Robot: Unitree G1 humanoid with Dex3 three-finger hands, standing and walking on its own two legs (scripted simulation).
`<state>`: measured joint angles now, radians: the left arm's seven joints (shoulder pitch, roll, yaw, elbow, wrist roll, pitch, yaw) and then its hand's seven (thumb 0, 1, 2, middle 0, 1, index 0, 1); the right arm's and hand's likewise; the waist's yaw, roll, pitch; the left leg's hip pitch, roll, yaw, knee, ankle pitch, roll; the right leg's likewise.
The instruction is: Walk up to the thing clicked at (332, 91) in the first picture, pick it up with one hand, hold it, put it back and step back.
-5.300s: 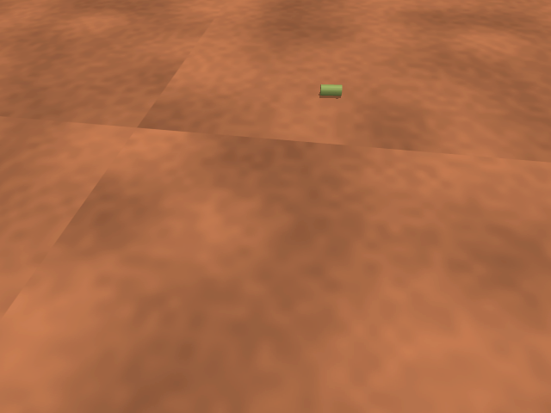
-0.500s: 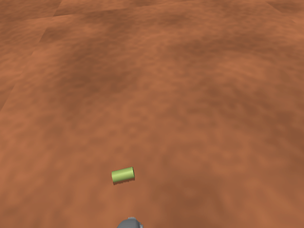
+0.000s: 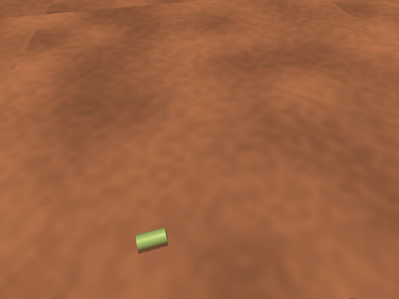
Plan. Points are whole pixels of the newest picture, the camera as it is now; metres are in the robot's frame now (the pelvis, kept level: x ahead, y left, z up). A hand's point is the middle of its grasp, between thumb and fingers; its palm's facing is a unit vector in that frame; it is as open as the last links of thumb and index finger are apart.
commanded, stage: walk up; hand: left
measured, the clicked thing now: (152, 238) +0.50 +0.27 -0.72
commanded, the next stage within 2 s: stand in 1.74 s
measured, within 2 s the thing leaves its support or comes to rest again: neither
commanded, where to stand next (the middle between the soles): +0.09 +0.01 m, yaw +2 degrees
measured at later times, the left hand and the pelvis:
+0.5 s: hand out of the picture +0.13 +0.24 -0.14, palm faces -0.02 -0.95 -0.30, open 7.4 cm; pelvis +0.03 +0.00 +0.02, yaw +0 degrees
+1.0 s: hand out of the picture +0.12 +0.26 -0.13, palm faces +0.02 -0.94 -0.34, open 7.4 cm; pelvis +0.05 +0.00 +0.03, yaw +1 degrees
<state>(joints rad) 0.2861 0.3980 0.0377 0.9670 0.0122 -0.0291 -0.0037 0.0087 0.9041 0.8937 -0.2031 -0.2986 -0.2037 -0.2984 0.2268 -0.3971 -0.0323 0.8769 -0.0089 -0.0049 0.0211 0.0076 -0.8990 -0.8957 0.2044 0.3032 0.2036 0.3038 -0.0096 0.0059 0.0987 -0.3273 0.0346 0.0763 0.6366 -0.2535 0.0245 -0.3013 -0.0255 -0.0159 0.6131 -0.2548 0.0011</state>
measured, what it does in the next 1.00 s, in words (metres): stands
